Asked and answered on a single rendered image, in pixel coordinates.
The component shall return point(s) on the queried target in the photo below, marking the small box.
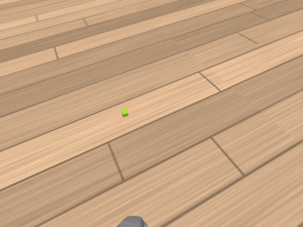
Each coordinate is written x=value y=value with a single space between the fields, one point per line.
x=125 y=112

